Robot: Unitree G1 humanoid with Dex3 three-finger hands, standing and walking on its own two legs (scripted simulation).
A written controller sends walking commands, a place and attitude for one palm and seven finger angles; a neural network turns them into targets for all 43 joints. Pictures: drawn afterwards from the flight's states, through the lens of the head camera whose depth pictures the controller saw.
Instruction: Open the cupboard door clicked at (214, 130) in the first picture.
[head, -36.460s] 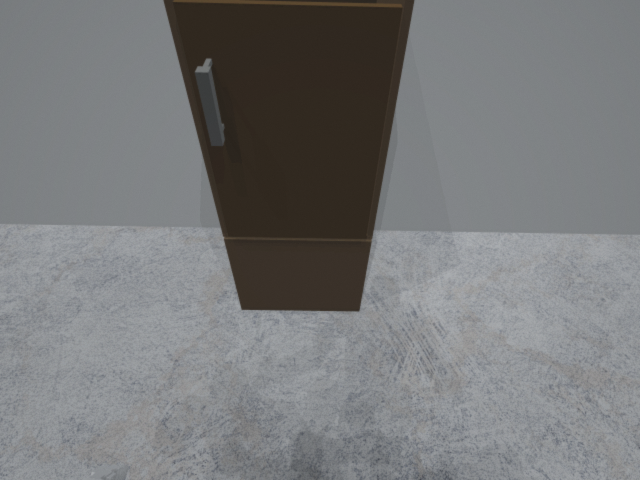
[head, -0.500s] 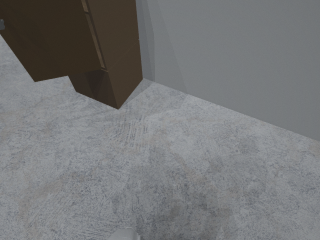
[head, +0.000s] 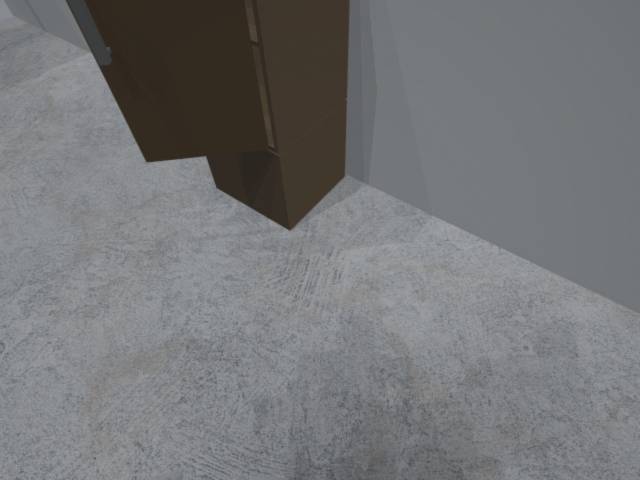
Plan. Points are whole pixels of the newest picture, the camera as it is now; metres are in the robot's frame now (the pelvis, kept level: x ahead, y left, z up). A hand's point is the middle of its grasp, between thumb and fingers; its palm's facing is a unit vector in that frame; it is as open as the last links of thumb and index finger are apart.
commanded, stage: turn to face it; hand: left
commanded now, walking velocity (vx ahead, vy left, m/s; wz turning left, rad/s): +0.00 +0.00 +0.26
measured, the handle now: (92, 25) +0.99 +0.58 +0.09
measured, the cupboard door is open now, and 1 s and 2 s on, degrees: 44 44 44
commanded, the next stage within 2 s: take the last steps up to it in 0.04 s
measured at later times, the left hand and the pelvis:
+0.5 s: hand out of the picture +0.00 +0.25 -0.17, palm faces +0.23 -0.96 -0.19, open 7.4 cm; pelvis +0.03 +0.06 +0.01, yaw +10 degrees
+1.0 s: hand (158, 414) +0.22 +0.27 -0.15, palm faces +0.31 -0.93 -0.22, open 7.1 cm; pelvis +0.18 +0.07 +0.01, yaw +14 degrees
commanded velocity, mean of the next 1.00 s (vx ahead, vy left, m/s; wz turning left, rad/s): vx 0.26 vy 0.11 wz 0.13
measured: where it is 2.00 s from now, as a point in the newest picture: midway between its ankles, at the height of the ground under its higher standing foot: (255, 389)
